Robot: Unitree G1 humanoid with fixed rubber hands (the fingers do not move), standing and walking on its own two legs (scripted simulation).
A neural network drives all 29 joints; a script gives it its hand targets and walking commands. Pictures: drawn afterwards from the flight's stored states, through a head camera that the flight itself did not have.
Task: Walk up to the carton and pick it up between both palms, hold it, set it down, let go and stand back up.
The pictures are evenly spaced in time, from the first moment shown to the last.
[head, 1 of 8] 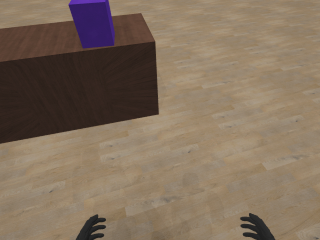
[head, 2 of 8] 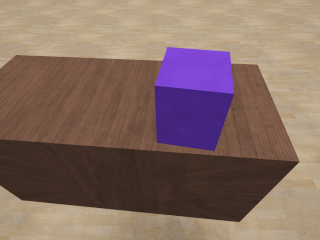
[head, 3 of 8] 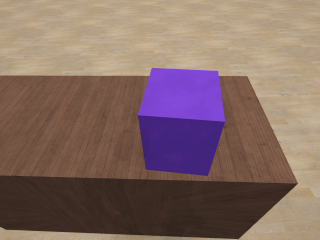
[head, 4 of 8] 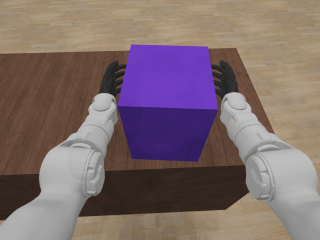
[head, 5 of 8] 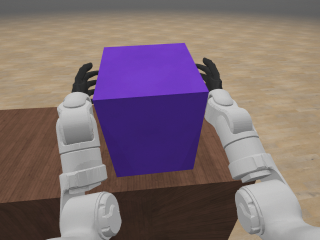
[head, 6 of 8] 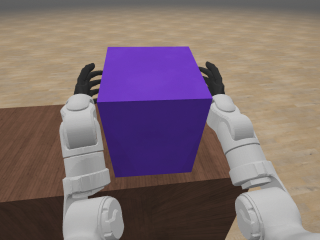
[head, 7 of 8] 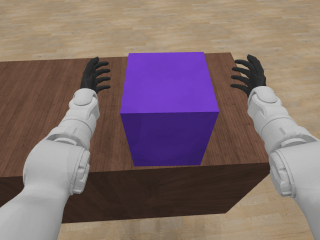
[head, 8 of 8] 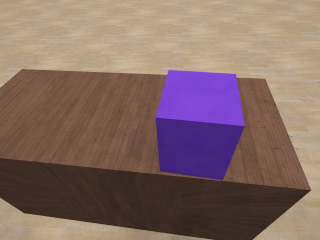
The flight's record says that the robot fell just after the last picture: no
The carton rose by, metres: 0.19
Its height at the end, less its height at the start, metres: +0.00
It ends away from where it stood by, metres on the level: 0.02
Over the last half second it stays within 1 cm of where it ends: yes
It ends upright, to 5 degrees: yes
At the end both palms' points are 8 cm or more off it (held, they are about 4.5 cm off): yes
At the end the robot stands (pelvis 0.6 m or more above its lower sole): yes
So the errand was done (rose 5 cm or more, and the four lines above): yes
